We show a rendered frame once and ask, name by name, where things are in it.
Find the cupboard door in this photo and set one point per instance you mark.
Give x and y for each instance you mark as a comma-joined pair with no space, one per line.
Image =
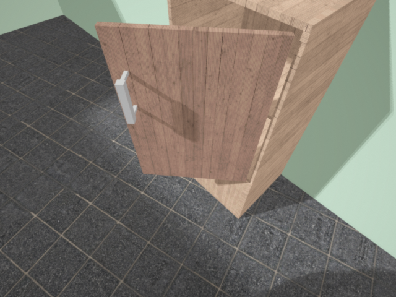
203,93

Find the handle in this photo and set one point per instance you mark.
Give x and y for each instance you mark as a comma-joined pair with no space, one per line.
125,100

